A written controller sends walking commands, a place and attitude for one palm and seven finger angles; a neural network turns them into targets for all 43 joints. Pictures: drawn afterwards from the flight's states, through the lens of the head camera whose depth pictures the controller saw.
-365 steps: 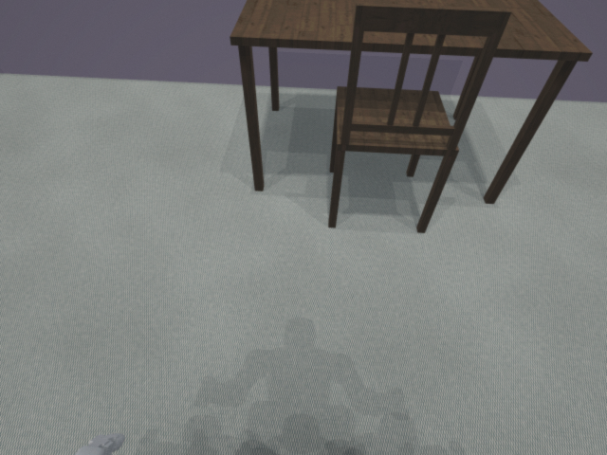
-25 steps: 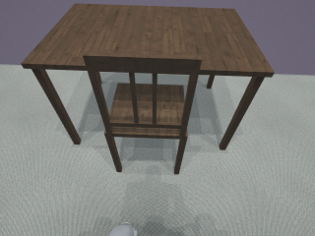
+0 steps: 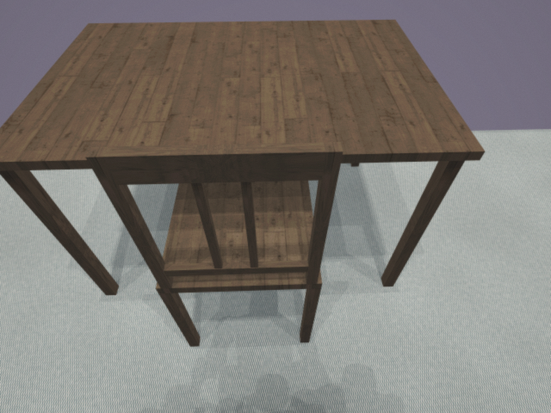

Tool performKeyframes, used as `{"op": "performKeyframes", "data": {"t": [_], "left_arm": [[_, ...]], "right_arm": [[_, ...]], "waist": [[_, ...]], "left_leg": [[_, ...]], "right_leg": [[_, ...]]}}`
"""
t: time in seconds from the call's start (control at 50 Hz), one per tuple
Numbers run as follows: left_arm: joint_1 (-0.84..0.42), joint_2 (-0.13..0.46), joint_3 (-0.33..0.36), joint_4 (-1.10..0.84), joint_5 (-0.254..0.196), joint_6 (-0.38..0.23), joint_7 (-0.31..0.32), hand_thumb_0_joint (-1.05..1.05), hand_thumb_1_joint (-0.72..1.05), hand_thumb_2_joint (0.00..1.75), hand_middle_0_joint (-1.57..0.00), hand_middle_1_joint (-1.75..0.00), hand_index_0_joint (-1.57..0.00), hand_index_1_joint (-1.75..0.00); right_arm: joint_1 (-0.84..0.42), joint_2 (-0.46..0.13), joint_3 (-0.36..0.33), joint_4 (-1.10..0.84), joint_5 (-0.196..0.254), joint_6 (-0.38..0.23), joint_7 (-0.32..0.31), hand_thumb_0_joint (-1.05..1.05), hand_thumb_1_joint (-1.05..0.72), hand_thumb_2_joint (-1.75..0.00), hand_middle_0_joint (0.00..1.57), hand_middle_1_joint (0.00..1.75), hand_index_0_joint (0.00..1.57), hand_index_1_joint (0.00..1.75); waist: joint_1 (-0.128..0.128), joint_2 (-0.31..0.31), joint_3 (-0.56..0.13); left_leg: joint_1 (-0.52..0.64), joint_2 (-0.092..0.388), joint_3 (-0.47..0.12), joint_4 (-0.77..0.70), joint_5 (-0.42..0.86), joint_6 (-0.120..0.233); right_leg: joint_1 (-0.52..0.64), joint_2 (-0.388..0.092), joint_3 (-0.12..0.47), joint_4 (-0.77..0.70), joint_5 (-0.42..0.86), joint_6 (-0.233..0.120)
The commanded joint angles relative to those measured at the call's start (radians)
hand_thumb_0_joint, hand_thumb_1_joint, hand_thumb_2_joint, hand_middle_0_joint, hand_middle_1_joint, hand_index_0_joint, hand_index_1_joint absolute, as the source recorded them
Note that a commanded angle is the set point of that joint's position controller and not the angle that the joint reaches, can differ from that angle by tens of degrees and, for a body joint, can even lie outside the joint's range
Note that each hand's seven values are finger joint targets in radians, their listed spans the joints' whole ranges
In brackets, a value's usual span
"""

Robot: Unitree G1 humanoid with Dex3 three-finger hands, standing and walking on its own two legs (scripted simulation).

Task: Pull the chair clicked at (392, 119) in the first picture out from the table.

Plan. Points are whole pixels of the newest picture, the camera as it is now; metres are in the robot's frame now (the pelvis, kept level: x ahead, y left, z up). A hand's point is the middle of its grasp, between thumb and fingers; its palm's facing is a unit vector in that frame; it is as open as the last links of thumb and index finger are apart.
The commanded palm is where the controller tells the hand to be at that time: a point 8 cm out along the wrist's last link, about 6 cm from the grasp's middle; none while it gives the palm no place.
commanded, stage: come to a stop and stand still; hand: left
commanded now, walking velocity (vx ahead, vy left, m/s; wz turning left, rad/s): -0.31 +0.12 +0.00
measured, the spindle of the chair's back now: (209, 229) +0.47 +0.16 -0.08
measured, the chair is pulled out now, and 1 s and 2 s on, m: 0.00 0.00 0.00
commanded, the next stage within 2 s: look again from close up in 1.26 s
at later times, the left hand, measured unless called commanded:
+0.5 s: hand out of the picture +0.05 +0.23 -0.17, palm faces +0.05 -0.96 -0.26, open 7.4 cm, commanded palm none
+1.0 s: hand out of the picture +0.01 +0.19 -0.17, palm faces -0.01 -0.98 -0.19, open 7.3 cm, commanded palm none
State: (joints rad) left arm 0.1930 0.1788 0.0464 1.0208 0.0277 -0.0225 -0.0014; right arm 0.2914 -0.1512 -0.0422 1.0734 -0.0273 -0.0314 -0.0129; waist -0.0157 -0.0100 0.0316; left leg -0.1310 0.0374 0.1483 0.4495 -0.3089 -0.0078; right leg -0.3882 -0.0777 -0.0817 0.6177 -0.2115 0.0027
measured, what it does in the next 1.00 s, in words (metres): steps on the spot: right foot, then left foot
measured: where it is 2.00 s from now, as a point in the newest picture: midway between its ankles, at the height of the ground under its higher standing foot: outside the picture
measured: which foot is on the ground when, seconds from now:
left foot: down 0.00-0.04, up 0.06-0.40, down 0.42-1.00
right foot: up 0.00-0.00, down 0.02-0.48, up 0.50-0.72, down 0.74-1.00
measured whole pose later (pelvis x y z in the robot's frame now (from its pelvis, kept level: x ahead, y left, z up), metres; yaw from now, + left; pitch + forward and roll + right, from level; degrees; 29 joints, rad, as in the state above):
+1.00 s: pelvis +0.00 +0.02 +0.00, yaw -1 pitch +0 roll +0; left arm 0.30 0.15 -0.01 1.05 0.02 0.00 0.02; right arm 0.31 -0.18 0.01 1.07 -0.01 0.00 -0.02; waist -0.01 0.01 0.01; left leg -0.21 0.01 0.04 0.48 -0.27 0.00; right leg -0.22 0.05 -0.03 0.49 -0.27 -0.06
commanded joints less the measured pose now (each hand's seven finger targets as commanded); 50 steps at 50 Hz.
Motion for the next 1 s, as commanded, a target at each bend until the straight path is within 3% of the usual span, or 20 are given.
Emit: {"op": "performKeyframes", "data": {"t": [0.0, 0.02, 0.04, 0.08, 0.14, 0.3, 0.32, 0.34, 0.38, 0.4, 0.42, 0.46, 0.52, 0.58, 0.68, 0.74, 0.78, 0.84, 0.92, 0.98], "left_arm": [[0.194, 0.139, 0.006, 0.044, -0.006, -0.036, 0.027, 0.00, 0.90, 0.90, -0.20, -0.30, -0.20, -0.30], [0.188, 0.155, 0.003, 0.047, -0.014, -0.034, 0.028, 0.00, 0.90, 0.90, -0.20, -0.30, -0.20, -0.30], [0.144, 0.174, 0.008, 0.046, -0.014, -0.034, 0.034, 0.00, 0.90, 0.90, -0.20, -0.30, -0.20, -0.30], [0.095, 0.149, 0.006, 0.038, -0.011, -0.018, 0.049, 0.00, 0.90, 0.90, -0.20, -0.30, -0.20, -0.30], [0.068, 0.162, 0.023, 0.020, -0.003, 0.007, 0.058, 0.00, 0.90, 0.90, -0.20, -0.30, -0.20, -0.30], [-0.019, 0.183, 0.041, -0.049, 0.010, 0.035, 0.057, 0.00, 0.90, 0.90, -0.20, -0.30, -0.20, -0.30], [0.027, 0.213, 0.027, -0.071, 0.006, 0.017, 0.095, 0.00, 0.90, 0.90, -0.20, -0.30, -0.20, -0.30], [0.044, 0.233, 0.029, -0.108, 0.002, 0.020, 0.088, 0.00, 0.90, 0.90, -0.20, -0.30, -0.20, -0.30], [0.012, 0.149, 0.008, -0.102, -0.010, 0.040, 0.066, 0.00, 0.90, 0.90, -0.20, -0.30, -0.20, -0.30], [0.046, 0.095, -0.002, -0.105, -0.016, 0.050, 0.052, 0.00, 0.90, 0.90, -0.20, -0.30, -0.20, -0.30], [0.080, 0.075, -0.002, -0.113, -0.014, 0.046, 0.045, 0.00, 0.90, 0.90, -0.20, -0.30, -0.20, -0.30], [0.080, 0.083, -0.005, -0.109, 0.011, 0.068, 0.029, 0.00, 0.90, 0.90, -0.20, -0.30, -0.20, -0.30], [0.115, 0.105, 0.006, -0.129, 0.009, 0.060, 0.012, 0.00, 0.90, 0.90, -0.20, -0.30, -0.20, -0.30], [0.098, 0.107, 0.009, -0.155, 0.007, 0.053, 0.000, 0.00, 0.90, 0.90, -0.20, -0.30, -0.20, -0.30], [0.188, 0.072, 0.000, -0.133, 0.004, 0.039, -0.002, 0.00, 0.90, 0.90, -0.20, -0.30, -0.20, -0.30], [0.196, 0.136, -0.008, -0.115, 0.003, 0.021, 0.012, 0.00, 0.90, 0.90, -0.20, -0.30, -0.20, -0.30], [0.148, 0.141, -0.008, -0.113, -0.005, 0.005, 0.023, 0.00, 0.90, 0.90, -0.20, -0.30, -0.20, -0.30], [0.112, 0.123, -0.016, -0.093, -0.011, -0.004, 0.028, 0.00, 0.90, 0.90, -0.20, -0.30, -0.20, -0.30], [0.134, 0.095, -0.028, -0.047, -0.017, -0.007, 0.025, 0.00, 0.90, 0.90, -0.20, -0.30, -0.20, -0.30], [0.152, 0.090, -0.035, -0.007, -0.020, -0.008, 0.027, 0.00, 0.90, 0.90, -0.20, -0.30, -0.20, -0.30]], "right_arm": [[0.073, -0.038, 0.008, -0.027, 0.021, -0.009, -0.010, 0.00, -0.90, -0.90, 0.20, 0.30, 0.20, 0.30], [0.080, -0.044, 0.006, -0.021, 0.025, 0.007, -0.018, 0.00, -0.90, -0.90, 0.20, 0.30, 0.20, 0.30], [0.086, -0.044, 0.003, -0.013, 0.028, 0.024, -0.022, 0.00, -0.90, -0.90, 0.20, 0.30, 0.20, 0.30], [0.062, -0.057, -0.005, -0.006, 0.035, 0.039, -0.030, 0.00, -0.90, -0.90, 0.20, 0.30, 0.20, 0.30], [0.023, -0.052, -0.011, -0.017, 0.029, 0.064, -0.026, 0.00, -0.90, -0.90, 0.20, 0.30, 0.20, 0.30], [0.028, -0.050, -0.016, -0.070, 0.020, 0.074, -0.002, 0.00, -0.90, -0.90, 0.20, 0.30, 0.20, 0.30], [0.034, -0.123, -0.031, -0.158, 0.026, 0.045, -0.002, 0.00, -0.90, -0.90, 0.20, 0.30, 0.20, 0.30], [0.013, -0.084, -0.024, -0.185, 0.026, 0.040, -0.001, 0.00, -0.90, -0.90, 0.20, 0.30, 0.20, 0.30], [0.062, -0.105, -0.007, -0.184, 0.009, 0.036, 0.001, 0.00, -0.90, -0.90, 0.20, 0.30, 0.20, 0.30], [0.021, -0.177, -0.012, -0.206, -0.005, 0.036, 0.000, 0.00, -0.90, -0.90, 0.20, 0.30, 0.20, 0.30], [-0.008, -0.215, -0.015, -0.232, -0.017, 0.041, -0.001, 0.00, -0.90, -0.90, 0.20, 0.30, 0.20, 0.30], [-0.060, -0.227, -0.015, -0.245, -0.011, 0.038, -0.004, 0.00, -0.90, -0.90, 0.20, 0.30, 0.20, 0.30], [-0.047, -0.241, -0.016, -0.233, -0.013, 0.038, -0.009, 0.00, -0.90, -0.90, 0.20, 0.30, 0.20, 0.30], [-0.022, -0.244, -0.019, -0.224, -0.014, 0.028, -0.015, 0.00, -0.90, -0.90, 0.20, 0.30, 0.20, 0.30], [-0.011, -0.235, -0.015, -0.200, -0.005, 0.028, -0.020, 0.00, -0.90, -0.90, 0.20, 0.30, 0.20, 0.30], [-0.002, -0.135, 0.015, -0.195, 0.010, 0.024, -0.010, 0.00, -0.90, -0.90, 0.20, 0.30, 0.20, 0.30], [0.026, -0.120, 0.020, -0.156, 0.009, 0.037, -0.010, 0.00, -0.90, -0.90, 0.20, 0.30, 0.20, 0.30], [0.061, -0.097, 0.032, -0.100, 0.014, 0.029, -0.008, 0.00, -0.90, -0.90, 0.20, 0.30, 0.20, 0.30], [0.039, -0.113, 0.042, -0.054, 0.013, 0.001, -0.013, 0.00, -0.90, -0.90, 0.20, 0.30, 0.20, 0.30], [0.031, -0.105, 0.050, -0.031, 0.016, -0.003, -0.019, 0.00, -0.90, -0.90, 0.20, 0.30, 0.20, 0.30]], "waist": [[0.030, -0.144, -0.102], [0.026, -0.134, -0.132], [0.018, -0.249, -0.152], [0.022, -0.188, -0.136], [0.040, -0.102, -0.130], [0.023, -0.170, -0.098], [-0.026, -0.057, -0.252], [0.008, -0.027, -0.267], [-0.026, 0.092, -0.129], [0.003, 0.204, -0.020], [0.021, 0.132, 0.039], [0.015, 0.213, 0.158], [0.012, 0.117, 0.109], [0.001, 0.093, 0.101], [0.024, 0.067, 0.004], [0.002, -0.104, -0.010], [-0.012, -0.206, -0.014], [-0.036, -0.100, -0.003], [0.007, 0.076, -0.005], [0.022, 0.064, 0.005]], "left_leg": [[-0.215, 0.032, -0.051, 0.158, -0.030, -0.006], [-0.166, 0.008, -0.073, 0.227, -0.242, -0.025], [-0.169, 0.017, -0.097, 0.286, -0.294, -0.030], [-0.199, 0.013, -0.132, 0.348, -0.281, -0.033], [-0.229, -0.015, -0.138, 0.433, -0.247, -0.040], [-0.176, -0.012, -0.128, 0.344, -0.140, -0.040], [-0.212, -0.046, -0.073, 0.278, -0.196, -0.050], [-0.156, -0.022, -0.102, 0.147, -0.106, -0.015], [-0.049, 0.017, -0.122, -0.064, 0.027, 0.006], [-0.203, 0.163, -0.324, -0.157, -0.102, 0.067], [-0.312, 0.215, -0.367, -0.194, -0.162, 0.115], [-0.386, 0.201, -0.422, -0.276, -0.341, 0.124], [-0.250, 0.226, -0.421, -0.243, -0.261, 0.177], [-0.188, 0.260, -0.422, -0.226, -0.153, 0.200], [-0.191, 0.205, -0.331, -0.108, -0.031, 0.151], [-0.216, -0.015, -0.119, 0.094, -0.110, 0.044], [-0.181, -0.029, -0.116, 0.206, -0.116, 0.025], [-0.089, -0.012, -0.137, 0.064, -0.015, 0.023], [-0.085, 0.056, -0.209, -0.063, 0.165, 0.040], [-0.101, 0.063, -0.208, -0.079, 0.206, 0.042]], "right_leg": [[0.411, -0.232, 0.249, -0.194, 0.785, -0.080], [0.379, -0.296, 0.262, -0.209, 0.986, -0.155], [0.373, -0.296, 0.267, -0.203, 1.081, -0.185], [0.376, -0.293, 0.226, -0.173, 1.131, -0.218], [0.352, -0.282, 0.199, -0.186, 0.979, -0.218], [0.180, -0.238, 0.178, -0.269, 0.368, -0.192], [0.401, -0.255, 0.286, -0.120, 0.811, -0.171], [0.329, -0.227, 0.214, -0.072, 0.498, -0.152], [0.098, -0.078, 0.066, -0.048, -0.083, -0.056], [0.050, 0.000, 0.018, -0.018, -0.224, -0.011], [0.086, 0.041, 0.005, 0.015, -0.167, -0.010], [0.029, 0.066, 0.020, 0.151, -0.193, -0.020], [-0.104, 0.073, 0.078, 0.354, -0.211, -0.031], [-0.125, 0.053, 0.089, 0.284, -0.228, -0.028], [0.108, 0.087, 0.072, -0.097, -0.103, -0.036], [0.118, -0.094, 0.361, -0.325, -0.190, -0.129], [0.074, -0.140, 0.420, -0.411, -0.242, -0.180], [0.074, -0.093, 0.306, -0.326, -0.059, -0.154], [0.155, -0.002, 0.197, -0.241, 0.048, -0.072], [0.217, -0.003, 0.183, -0.233, 0.145, -0.069]]}}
